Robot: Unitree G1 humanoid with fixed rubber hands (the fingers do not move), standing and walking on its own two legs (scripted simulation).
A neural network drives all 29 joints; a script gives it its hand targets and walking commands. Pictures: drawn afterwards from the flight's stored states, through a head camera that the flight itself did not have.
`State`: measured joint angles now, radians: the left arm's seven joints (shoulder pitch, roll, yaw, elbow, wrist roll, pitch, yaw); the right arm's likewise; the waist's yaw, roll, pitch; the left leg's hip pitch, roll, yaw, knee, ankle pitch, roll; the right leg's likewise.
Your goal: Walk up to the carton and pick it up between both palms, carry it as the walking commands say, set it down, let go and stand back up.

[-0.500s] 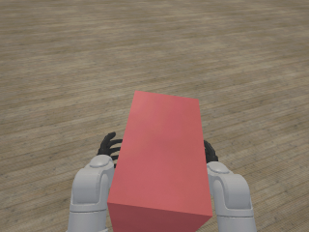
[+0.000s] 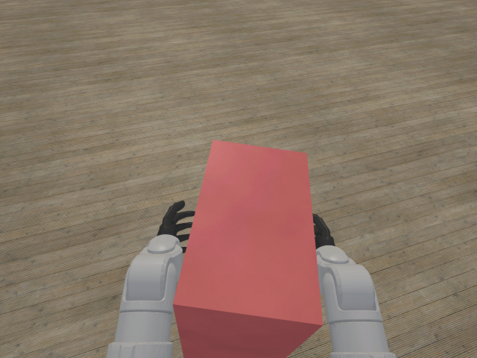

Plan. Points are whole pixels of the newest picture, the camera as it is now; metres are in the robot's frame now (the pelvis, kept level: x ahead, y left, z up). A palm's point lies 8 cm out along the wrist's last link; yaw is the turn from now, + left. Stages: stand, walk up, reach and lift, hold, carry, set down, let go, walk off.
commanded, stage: carry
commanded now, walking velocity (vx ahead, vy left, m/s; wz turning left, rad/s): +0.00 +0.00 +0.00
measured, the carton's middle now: (243, 258) +0.30 -0.01 +0.00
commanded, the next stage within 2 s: hold in 1.74 s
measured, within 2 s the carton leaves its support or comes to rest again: neither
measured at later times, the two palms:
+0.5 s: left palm (176, 237) +0.32 +0.11 +0.04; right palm (322, 246) +0.30 -0.15 +0.03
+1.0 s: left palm (191, 227) +0.34 +0.09 +0.04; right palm (333, 235) +0.32 -0.17 +0.03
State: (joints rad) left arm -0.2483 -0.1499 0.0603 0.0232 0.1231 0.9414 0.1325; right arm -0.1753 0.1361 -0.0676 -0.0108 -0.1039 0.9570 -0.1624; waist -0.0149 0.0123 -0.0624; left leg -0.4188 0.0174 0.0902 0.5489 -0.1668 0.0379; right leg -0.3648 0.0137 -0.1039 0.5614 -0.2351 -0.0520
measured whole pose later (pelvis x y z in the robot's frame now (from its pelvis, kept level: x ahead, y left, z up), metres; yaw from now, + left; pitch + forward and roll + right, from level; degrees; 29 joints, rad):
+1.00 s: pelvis +0.04 -0.04 +0.00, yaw +1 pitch +1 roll +1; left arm -0.23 -0.15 0.05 0.08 0.16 0.86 0.11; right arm -0.18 0.14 -0.08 0.07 -0.12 0.87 -0.14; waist -0.02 -0.01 -0.02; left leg -0.34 0.04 0.06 0.56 -0.24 -0.02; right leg -0.27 0.04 -0.13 0.56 -0.32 -0.10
